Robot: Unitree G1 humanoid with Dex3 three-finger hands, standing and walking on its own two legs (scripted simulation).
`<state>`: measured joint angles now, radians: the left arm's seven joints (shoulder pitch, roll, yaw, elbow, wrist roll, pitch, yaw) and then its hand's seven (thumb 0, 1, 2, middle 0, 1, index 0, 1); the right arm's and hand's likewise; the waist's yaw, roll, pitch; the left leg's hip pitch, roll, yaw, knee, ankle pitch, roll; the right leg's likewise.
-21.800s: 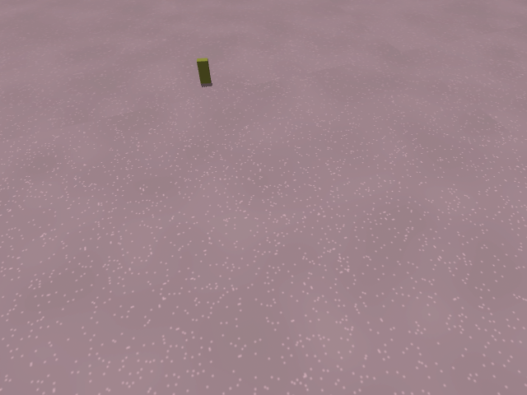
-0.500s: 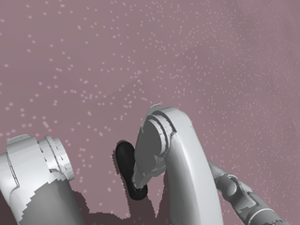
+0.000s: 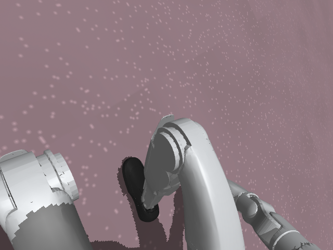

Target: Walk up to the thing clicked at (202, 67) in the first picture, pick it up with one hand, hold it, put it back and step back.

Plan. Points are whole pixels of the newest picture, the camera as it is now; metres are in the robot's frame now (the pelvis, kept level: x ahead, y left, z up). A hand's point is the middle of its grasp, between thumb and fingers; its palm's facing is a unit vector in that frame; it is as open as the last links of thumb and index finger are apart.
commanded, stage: open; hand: left
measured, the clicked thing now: out of the picture +0.44 +0.31 -0.20
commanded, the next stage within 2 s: withdraw in 0.64 s
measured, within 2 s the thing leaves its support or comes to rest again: neither
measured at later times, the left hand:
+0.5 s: hand out of the picture +0.43 +0.34 -0.17, palm faces +0.57 -0.82 -0.01, open 12.5 cm
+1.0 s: hand out of the picture +0.43 +0.36 -0.16, palm faces +0.58 -0.82 -0.01, open 17.3 cm
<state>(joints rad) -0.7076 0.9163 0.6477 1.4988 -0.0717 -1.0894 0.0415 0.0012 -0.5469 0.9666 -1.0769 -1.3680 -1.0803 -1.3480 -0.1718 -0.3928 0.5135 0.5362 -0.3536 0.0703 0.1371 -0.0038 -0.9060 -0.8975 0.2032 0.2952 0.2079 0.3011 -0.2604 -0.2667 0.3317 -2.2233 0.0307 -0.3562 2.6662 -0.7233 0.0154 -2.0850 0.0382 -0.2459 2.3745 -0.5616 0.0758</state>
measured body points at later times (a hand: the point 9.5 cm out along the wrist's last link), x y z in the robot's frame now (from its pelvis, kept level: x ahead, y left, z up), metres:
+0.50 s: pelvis +0.00 +0.00 +0.00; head +0.23 +0.19 +0.33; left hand +0.39 +0.38 -0.17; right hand +0.17 -0.25 -0.03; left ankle +0.08 +0.12 -0.25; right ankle +0.15 -0.12 -0.25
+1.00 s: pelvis +0.00 +0.00 +0.00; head +0.23 +0.19 +0.33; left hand +0.39 +0.40 -0.15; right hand +0.17 -0.25 -0.03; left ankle +0.08 +0.12 -0.25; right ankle +0.15 -0.12 -0.25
